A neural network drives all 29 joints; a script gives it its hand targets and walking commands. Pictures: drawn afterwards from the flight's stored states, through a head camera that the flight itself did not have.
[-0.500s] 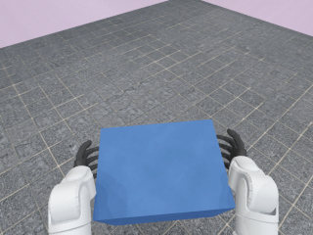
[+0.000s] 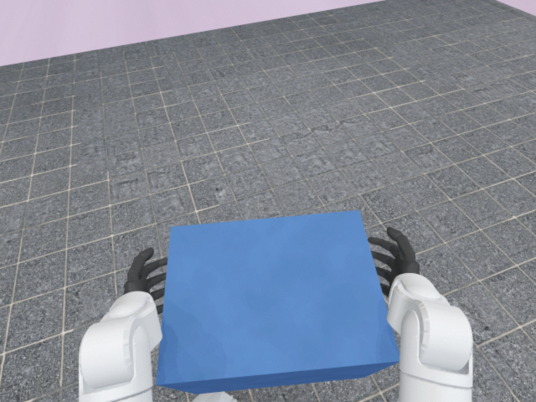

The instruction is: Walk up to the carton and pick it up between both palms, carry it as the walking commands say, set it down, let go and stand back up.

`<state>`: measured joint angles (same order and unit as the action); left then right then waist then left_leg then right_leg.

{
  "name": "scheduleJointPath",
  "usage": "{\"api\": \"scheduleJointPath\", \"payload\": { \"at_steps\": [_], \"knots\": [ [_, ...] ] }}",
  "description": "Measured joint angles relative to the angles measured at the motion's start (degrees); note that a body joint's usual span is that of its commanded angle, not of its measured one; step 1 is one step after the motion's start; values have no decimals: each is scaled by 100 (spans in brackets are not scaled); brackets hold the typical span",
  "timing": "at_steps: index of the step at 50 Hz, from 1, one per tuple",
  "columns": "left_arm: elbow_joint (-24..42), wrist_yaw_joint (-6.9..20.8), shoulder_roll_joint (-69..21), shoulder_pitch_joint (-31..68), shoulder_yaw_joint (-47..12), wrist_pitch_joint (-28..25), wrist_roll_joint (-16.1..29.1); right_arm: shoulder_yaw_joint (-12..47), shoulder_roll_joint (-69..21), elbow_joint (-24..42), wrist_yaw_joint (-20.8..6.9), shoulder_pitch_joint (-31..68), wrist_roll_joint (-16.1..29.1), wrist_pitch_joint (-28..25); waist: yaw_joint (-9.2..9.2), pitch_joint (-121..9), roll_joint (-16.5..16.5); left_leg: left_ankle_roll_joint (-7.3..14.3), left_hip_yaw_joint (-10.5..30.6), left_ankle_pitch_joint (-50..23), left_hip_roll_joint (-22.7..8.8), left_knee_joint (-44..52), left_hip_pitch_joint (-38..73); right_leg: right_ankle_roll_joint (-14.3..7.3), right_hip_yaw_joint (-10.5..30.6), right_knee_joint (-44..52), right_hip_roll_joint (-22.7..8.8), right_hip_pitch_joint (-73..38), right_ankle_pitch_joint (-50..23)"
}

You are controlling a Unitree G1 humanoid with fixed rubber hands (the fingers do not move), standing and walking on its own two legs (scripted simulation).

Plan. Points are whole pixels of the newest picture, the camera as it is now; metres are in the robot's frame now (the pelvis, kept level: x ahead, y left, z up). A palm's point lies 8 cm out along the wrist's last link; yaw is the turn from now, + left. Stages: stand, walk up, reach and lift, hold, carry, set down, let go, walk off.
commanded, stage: carry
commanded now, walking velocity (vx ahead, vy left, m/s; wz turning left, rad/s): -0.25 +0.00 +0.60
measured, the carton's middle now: (273, 307) +0.28 -0.01 -0.01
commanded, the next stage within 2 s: none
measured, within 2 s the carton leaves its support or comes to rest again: neither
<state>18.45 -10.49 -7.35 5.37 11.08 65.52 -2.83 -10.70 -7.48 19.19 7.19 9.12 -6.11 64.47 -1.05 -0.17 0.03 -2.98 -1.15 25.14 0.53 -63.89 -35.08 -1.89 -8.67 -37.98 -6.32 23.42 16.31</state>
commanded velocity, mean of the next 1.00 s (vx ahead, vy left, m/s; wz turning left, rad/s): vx -0.23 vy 0.00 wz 0.54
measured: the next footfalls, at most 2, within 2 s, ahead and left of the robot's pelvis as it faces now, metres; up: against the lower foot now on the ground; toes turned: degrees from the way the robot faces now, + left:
left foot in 0.12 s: -0.03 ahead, +0.17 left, +0.00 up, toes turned +8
right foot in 0.42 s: -0.11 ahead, -0.07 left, +0.00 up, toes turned +12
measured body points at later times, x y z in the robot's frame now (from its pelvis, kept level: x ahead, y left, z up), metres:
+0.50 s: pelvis -0.18 +0.00 -0.01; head -0.15 -0.01 +0.44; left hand +0.01 +0.26 +0.04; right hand +0.15 -0.07 +0.05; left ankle -0.11 +0.14 -0.69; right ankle -0.15 -0.08 -0.73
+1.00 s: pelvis -0.35 -0.05 -0.01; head -0.33 -0.04 +0.44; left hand -0.25 +0.26 +0.04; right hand -0.01 +0.00 +0.06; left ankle -0.34 +0.11 -0.73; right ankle -0.31 -0.14 -0.71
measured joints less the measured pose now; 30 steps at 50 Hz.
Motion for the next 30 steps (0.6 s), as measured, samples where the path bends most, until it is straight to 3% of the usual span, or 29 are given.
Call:
{"api": "scheduleJointPath", "payload": {
  "at_steps": [4, 6, 8, 11, 14, 16, 19, 21, 22, 23, 25, 28, 30],
  "knots": [
    [-28, 104, -13, 208, -20, 19, -178, 34, 145, 6, 6, 156, 34, 29, -132, -126, 128, -25, -98, 128, -141, 1376, 956, 83, -197, -191, -319, 326, -129],
    [-80, 110, -22, 300, -45, 33, -251, 10, 216, -75, -27, 277, 31, 51, -190, -211, 132, -5, -122, -234, -176, 2465, 1547, 156, -311, -387, -458, 533, -154],
    [-223, 178, 15, 362, 71, 10, -297, -9, 109, -300, 0, 356, -17, -42, -195, -211, 356, 130, -131, -514, 32, 2605, 1454, 364, -160, -641, -628, 758, 154],
    [-278, 261, 63, 260, 231, 60, -264, 33, -78, -396, 127, 263, -39, -52, -93, -192, 273, 250, 74, -739, 10, 2508, 1124, 664, 367, -1980, -135, 1187, 1176],
    [-208, 94, 48, 202, 221, 90, -83, 67, -44, -340, 84, 179, -46, -56, 128, -142, 207, 259, 275, -1011, 35, 2543, 853, 726, 540, -2955, 217, 1317, 964],
    [-92, -70, 12, 167, 188, 63, 59, 11, -44, -285, -56, 190, -119, -98, 255, -121, 171, 255, 380, -1191, 90, 2563, 657, 742, 547, -2830, 347, 1145, 886],
    [53, -192, -2, 138, 180, -14, 210, 5, -49, -194, -194, 222, -212, -174, 359, -118, 122, 216, 502, -1489, 199, 2646, 384, 699, 589, -1818, 511, 606, 988],
    [51, -190, -3, 148, 201, -70, 256, 36, -49, -145, -216, 218, -265, -202, 368, -144, 74, 171, 596, -1716, 295, 2744, 230, 606, 611, -636, 596, 37, 963],
    [-35, -197, -7, 153, 161, -140, 270, 31, 0, -150, -225, 231, -278, -203, 373, -101, -126, 141, 719, -1823, 243, 2772, 188, 417, 505, -328, 698, -72, 800],
    [-105, -197, -9, 146, 116, -176, 256, 24, 32, -161, -230, 200, -274, -199, 355, -58, -226, 113, 763, -1410, 256, 2624, 124, 192, 417, -254, 713, -74, 636],
    [-111, -208, -1, 83, 16, -131, 232, 0, 32, -95, -231, 49, -251, -170, 255, -12, -151, 67, 408, -114, 338, 1509, -178, -70, 288, -193, 504, -44, 412],
    [-5, -98, 3, -30, -53, -65, 112, -27, -14, 44, -131, -46, -127, -63, 100, 67, -95, 77, 61, 99, 212, 7, -309, -80, 124, 57, 250, -103, 116],
    [66, -1, 1, -22, -11, -39, 30, 12, -8, 95, -27, 4, -29, -7, 9, 77, -32, 29, -48, 23, 67, 36, -35, -35, 52, 119, 98, -49, -31]
  ]
}}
